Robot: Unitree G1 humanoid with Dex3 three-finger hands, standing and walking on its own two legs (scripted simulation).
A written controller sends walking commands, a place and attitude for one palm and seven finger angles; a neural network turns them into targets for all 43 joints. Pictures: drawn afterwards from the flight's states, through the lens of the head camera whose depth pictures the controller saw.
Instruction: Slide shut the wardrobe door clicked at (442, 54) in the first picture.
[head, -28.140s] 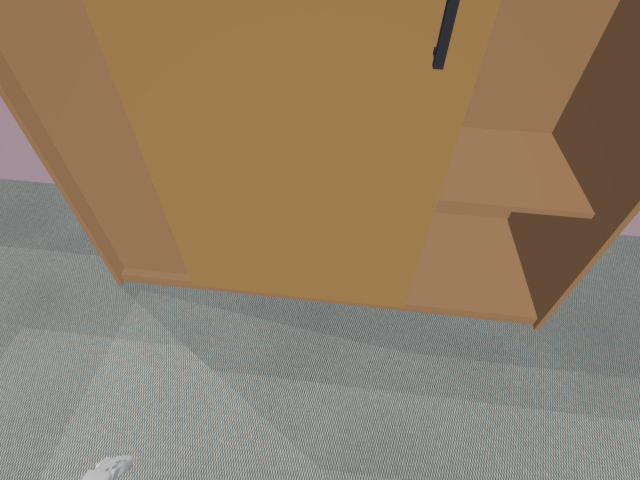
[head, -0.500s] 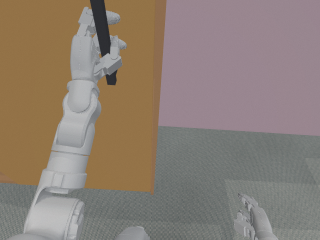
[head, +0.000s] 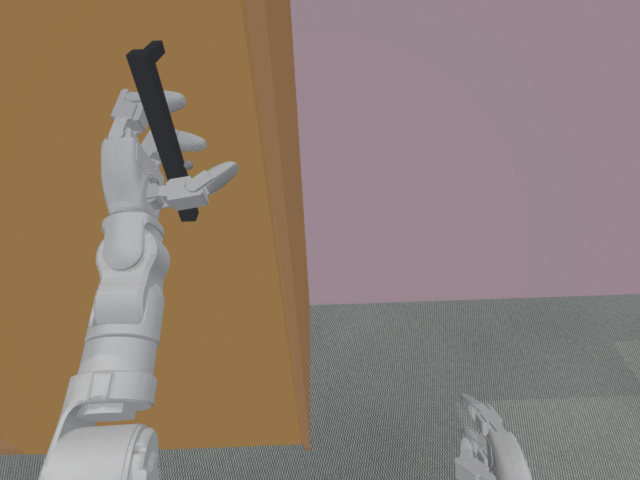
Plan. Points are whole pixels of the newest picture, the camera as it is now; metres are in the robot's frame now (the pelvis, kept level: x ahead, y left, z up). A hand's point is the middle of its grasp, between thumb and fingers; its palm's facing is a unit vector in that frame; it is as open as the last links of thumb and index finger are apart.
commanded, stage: loosen the grip on the handle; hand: left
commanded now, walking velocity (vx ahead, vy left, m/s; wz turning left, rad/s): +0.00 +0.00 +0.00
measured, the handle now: (173, 138) +0.40 +0.19 +0.28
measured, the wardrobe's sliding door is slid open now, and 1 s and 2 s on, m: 0.00 0.00 0.00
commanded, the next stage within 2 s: slip the hand off the handle in 0.30 s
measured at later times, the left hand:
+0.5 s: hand (182, 172) +0.36 +0.17 +0.26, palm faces +0.07 -1.00 -0.06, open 14.9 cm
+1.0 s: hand (102, 179) +0.34 +0.25 +0.26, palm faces +0.23 -0.97 -0.06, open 14.8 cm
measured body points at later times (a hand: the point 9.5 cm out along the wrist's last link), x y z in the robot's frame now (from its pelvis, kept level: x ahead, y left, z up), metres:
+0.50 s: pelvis +0.05 +0.01 +0.00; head +0.03 -0.01 +0.45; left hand +0.35 +0.23 +0.26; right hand +0.23 -0.21 -0.08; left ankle +0.06 +0.14 -0.73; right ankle +0.03 -0.08 -0.73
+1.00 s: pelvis +0.03 +0.03 +0.00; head +0.01 +0.03 +0.45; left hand +0.32 +0.30 +0.26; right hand +0.19 -0.20 -0.08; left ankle +0.06 +0.14 -0.73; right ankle +0.03 -0.08 -0.73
